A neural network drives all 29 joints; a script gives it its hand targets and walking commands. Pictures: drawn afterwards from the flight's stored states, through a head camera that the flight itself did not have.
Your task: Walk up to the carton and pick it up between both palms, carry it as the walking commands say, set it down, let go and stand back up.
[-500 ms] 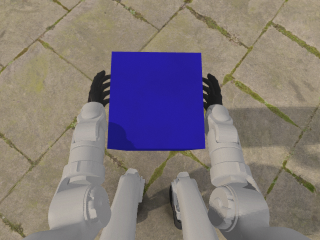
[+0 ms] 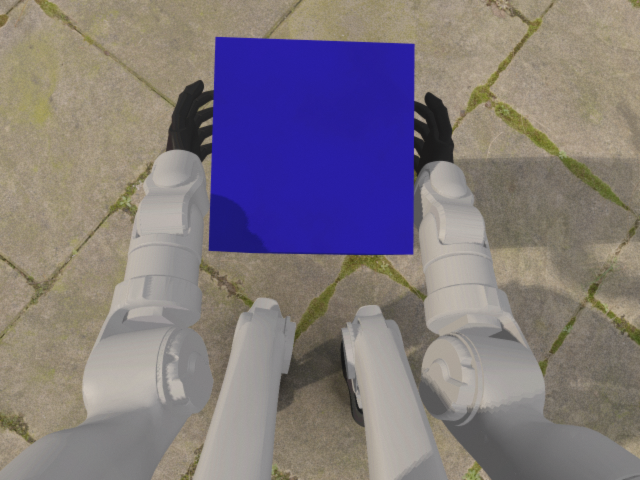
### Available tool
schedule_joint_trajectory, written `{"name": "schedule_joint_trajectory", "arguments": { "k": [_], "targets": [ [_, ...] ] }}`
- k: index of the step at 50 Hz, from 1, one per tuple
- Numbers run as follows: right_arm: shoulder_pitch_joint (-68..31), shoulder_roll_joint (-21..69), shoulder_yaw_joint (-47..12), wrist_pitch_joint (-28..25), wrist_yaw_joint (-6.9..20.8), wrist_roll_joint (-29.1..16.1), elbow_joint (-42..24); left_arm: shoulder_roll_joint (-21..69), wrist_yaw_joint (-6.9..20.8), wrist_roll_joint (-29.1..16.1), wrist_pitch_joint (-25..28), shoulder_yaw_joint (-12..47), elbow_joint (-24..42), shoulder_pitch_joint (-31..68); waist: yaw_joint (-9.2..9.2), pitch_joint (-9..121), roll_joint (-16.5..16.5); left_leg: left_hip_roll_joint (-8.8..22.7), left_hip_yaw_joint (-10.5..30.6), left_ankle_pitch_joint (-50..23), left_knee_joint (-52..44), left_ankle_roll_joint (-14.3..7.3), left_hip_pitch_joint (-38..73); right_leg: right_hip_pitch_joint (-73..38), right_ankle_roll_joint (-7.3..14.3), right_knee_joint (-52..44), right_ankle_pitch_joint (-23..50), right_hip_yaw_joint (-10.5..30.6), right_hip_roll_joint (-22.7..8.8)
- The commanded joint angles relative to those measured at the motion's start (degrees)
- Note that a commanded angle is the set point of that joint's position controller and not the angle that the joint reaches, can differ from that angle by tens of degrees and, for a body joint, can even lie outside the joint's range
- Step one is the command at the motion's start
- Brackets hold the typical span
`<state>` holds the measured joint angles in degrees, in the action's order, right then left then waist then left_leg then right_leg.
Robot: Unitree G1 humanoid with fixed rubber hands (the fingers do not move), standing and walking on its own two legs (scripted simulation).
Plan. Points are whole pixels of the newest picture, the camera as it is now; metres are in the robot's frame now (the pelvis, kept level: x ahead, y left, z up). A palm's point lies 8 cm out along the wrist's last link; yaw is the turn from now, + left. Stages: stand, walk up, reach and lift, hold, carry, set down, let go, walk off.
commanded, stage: set down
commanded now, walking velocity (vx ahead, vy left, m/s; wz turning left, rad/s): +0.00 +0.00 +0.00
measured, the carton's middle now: (311, 176) +0.47 +0.03 -0.16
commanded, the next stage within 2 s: none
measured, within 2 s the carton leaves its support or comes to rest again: neither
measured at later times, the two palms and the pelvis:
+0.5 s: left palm (203, 153) +0.49 +0.18 -0.17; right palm (409, 164) +0.50 -0.11 -0.17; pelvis -0.02 +0.00 -0.07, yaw -1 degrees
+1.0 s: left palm (216, 155) +0.52 +0.19 -0.26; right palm (392, 166) +0.52 -0.10 -0.26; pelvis -0.02 +0.00 -0.13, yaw -1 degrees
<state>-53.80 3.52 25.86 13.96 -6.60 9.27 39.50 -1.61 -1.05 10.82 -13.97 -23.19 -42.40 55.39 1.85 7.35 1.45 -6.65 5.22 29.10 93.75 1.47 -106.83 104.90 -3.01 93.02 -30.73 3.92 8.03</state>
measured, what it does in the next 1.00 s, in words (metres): lowers itself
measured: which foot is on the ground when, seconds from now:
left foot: down 0.00-1.00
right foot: down 0.00-1.00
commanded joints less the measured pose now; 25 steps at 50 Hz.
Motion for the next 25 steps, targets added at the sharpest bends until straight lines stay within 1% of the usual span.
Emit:
{"name": "schedule_joint_trajectory", "arguments": {
  "k": [1, 14, 25],
  "targets": [
    [-37.5, 53.9, -29.1, -1.5, 10.5, -5.2, 0.2, 54.7, 9.6, -4.7, 0.1, 26.9, -2.0, 32.0, 0.86, 54.8, -2.2, -3.2, -6.4, -19.3, -6.8, 0.9, 34.6, -22.9, 0.3, -5.8, 14.7, -6.9, 4.3],
    [-45.1, 51.9, -28.1, -0.6, 10.6, -6.3, 1.2, 52.3, 9.6, -5.3, -0.8, 26.2, -2.7, 39.3, 1.19, 55.6, -2.3, -3.0, -7.4, -18.2, -0.3, 0.7, 30.3, -18.2, 0.3, 1.1, 13.4, -8.1, 4.4],
    [-51.2, 49.3, -25.9, 0.1, 11.1, -6.7, 2.7, 50.1, 10.0, -5.3, -1.7, 24.5, -4.3, 45.2, 1.13, 54.7, -2.6, -2.4, -7.8, -17.0, 4.5, 0.4, 27.4, -13.5, 0.5, 6.3, 11.8, -9.0, 4.1]
  ]
}}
